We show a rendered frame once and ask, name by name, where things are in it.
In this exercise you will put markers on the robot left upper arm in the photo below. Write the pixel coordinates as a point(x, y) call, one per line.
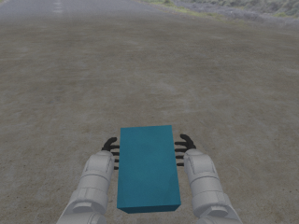
point(93, 217)

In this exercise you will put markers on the left robot hand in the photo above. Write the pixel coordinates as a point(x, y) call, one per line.
point(108, 147)

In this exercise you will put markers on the carton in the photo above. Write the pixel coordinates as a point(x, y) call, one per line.
point(148, 174)

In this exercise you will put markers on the robot right upper arm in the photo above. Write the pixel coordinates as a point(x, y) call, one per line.
point(207, 219)

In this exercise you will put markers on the robot left forearm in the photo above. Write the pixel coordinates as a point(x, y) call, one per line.
point(91, 193)

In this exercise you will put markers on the robot right forearm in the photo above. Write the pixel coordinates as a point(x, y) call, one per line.
point(208, 198)

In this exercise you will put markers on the right robot hand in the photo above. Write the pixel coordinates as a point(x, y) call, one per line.
point(188, 144)

